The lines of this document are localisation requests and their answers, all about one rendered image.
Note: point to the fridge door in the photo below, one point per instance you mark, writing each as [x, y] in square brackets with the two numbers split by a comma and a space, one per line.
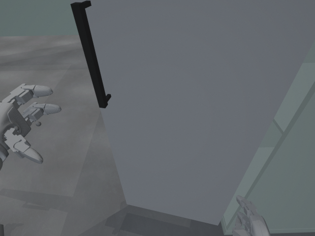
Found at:
[195, 85]

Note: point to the handle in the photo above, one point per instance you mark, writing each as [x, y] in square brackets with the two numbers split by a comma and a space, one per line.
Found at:
[79, 13]

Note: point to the left robot hand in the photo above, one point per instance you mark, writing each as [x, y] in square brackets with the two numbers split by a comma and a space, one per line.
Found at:
[11, 117]

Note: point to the right robot hand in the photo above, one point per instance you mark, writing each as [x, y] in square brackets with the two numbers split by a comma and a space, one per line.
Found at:
[255, 225]

